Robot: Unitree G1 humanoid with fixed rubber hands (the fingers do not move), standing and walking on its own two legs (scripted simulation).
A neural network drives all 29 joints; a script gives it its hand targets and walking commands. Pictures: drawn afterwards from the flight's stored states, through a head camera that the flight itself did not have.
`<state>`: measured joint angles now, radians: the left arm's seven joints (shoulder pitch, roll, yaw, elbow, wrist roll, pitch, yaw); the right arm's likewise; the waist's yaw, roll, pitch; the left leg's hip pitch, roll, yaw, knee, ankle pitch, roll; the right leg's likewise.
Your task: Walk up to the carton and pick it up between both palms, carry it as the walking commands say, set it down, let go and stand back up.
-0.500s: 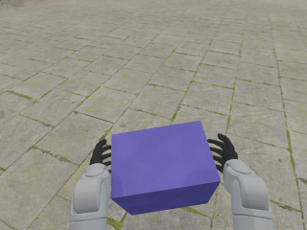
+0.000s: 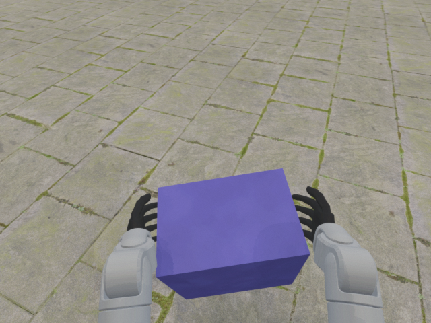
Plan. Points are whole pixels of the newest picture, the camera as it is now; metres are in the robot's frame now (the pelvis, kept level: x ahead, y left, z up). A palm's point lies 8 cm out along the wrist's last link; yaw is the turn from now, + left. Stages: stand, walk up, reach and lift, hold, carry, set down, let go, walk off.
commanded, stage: hold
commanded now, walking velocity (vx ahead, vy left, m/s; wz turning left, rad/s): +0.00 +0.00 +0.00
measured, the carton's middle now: (230, 239) +0.30 +0.00 -0.01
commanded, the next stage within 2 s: set down in 0.90 s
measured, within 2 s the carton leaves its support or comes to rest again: neither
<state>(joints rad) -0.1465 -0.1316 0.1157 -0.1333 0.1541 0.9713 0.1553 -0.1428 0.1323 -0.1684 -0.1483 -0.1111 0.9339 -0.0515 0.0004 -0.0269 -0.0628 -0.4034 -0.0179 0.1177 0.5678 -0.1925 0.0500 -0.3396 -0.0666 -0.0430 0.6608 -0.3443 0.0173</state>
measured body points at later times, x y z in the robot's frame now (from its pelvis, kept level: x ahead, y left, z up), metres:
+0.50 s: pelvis -0.01 -0.01 +0.01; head -0.04 +0.00 +0.46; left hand +0.30 +0.14 +0.07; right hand +0.26 -0.18 +0.03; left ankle +0.07 +0.09 -0.72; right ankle +0.00 -0.13 -0.72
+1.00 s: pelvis +0.01 -0.02 +0.01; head -0.01 -0.01 +0.46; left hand +0.32 +0.14 +0.06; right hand +0.29 -0.18 +0.03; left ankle +0.07 +0.09 -0.72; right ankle +0.00 -0.12 -0.72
